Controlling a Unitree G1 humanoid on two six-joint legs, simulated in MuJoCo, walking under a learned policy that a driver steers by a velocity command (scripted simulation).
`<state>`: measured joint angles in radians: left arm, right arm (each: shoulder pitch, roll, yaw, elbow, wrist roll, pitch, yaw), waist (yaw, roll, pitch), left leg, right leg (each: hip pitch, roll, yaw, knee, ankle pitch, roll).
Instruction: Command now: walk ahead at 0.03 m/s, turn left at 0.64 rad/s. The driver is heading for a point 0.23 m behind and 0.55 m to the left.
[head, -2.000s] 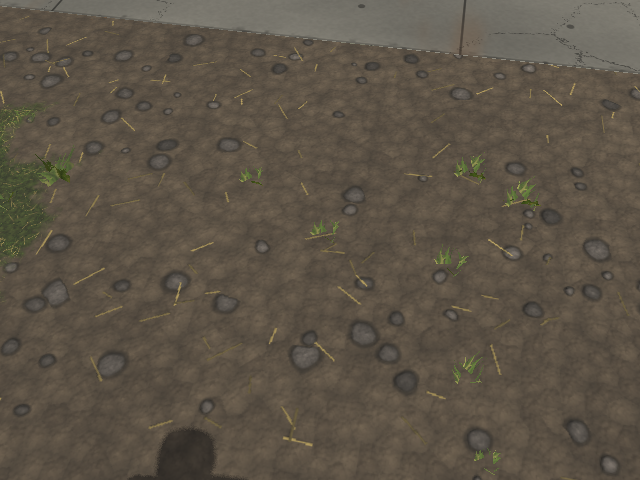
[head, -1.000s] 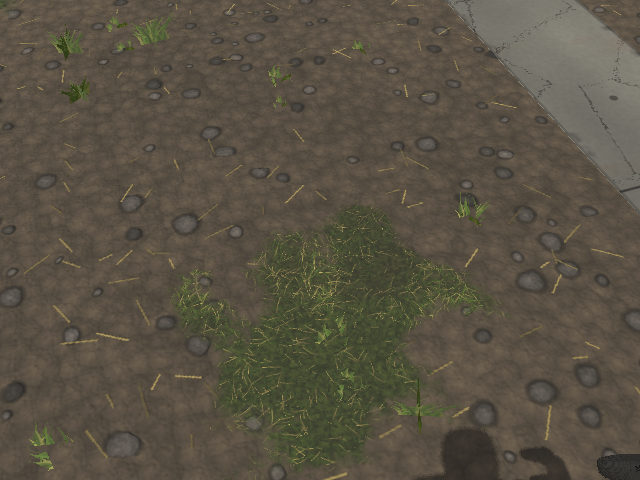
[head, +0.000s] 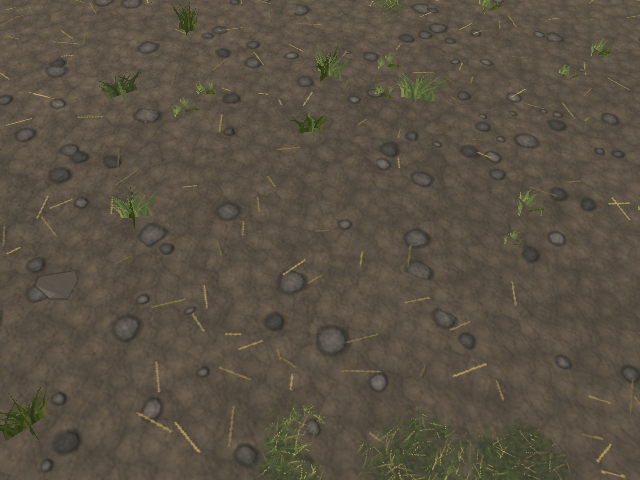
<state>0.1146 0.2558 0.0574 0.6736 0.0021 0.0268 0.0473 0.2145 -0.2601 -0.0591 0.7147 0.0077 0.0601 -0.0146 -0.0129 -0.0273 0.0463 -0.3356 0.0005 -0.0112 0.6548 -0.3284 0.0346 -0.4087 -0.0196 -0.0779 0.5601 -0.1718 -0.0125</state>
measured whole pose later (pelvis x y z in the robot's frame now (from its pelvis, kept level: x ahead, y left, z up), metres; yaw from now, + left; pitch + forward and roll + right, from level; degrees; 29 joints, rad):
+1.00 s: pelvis +0.05 +0.15 +0.00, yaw +53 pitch +2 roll -1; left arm 0.25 0.34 0.08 0.71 0.06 -0.01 -0.04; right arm 0.25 -0.31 -0.05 0.62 -0.02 0.01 0.03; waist 0.01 -0.06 0.00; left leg -0.30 -0.04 0.03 0.66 -0.40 0.07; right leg -0.43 -0.14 -0.03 1.19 -0.43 0.05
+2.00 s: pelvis +0.25 +0.92 +0.01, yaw +112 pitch +2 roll +0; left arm -0.02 0.30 0.04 0.55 0.02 -0.10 0.03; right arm 0.25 -0.31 -0.08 0.69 0.04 -0.01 -0.02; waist -0.06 -0.02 0.11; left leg -0.26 -0.24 -0.17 0.45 -0.17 0.16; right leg -0.70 -0.06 0.20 0.94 -0.28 0.10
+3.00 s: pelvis -0.03 +1.24 -0.01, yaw +165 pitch +2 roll -2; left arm 0.15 0.31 0.05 0.66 0.05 -0.05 -0.01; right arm 0.39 -0.33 -0.06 0.81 -0.02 -0.06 0.01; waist -0.04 0.03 0.01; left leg -0.21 -0.09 -0.18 1.13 -0.39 0.12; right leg -0.43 0.01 -0.06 0.66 -0.27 -0.02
